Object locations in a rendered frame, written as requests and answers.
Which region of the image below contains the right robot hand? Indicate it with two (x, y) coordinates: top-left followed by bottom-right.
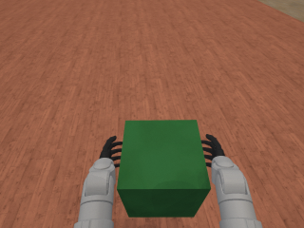
(201, 134), (225, 167)

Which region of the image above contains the carton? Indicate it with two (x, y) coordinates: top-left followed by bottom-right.
(117, 120), (211, 218)

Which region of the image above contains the robot left forearm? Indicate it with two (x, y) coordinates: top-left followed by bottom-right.
(73, 158), (116, 228)

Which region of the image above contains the left robot hand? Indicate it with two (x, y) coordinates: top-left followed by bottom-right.
(99, 136), (123, 168)

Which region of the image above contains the robot right forearm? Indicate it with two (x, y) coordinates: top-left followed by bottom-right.
(211, 156), (263, 228)

